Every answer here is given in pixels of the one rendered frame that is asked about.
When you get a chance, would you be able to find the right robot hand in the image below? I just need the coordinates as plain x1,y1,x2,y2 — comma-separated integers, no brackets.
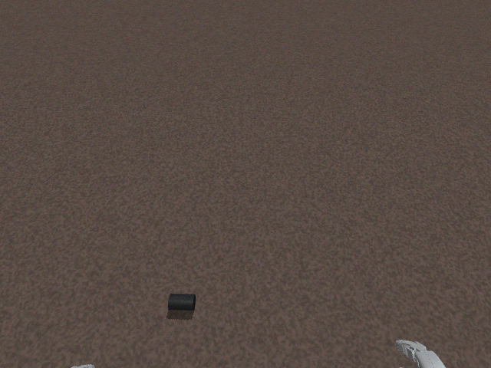
395,340,446,368

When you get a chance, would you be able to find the can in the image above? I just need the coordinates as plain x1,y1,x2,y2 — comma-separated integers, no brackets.
168,294,196,311

